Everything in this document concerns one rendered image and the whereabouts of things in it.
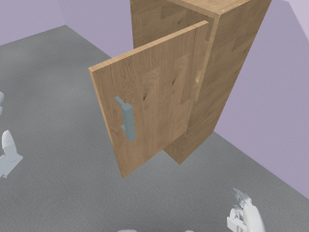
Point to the handle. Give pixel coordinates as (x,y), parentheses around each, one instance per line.
(128,127)

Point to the robot right hand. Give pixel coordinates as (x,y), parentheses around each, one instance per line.
(249,218)

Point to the robot left hand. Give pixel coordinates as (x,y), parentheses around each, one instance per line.
(12,159)

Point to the cupboard door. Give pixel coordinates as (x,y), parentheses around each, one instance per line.
(157,79)

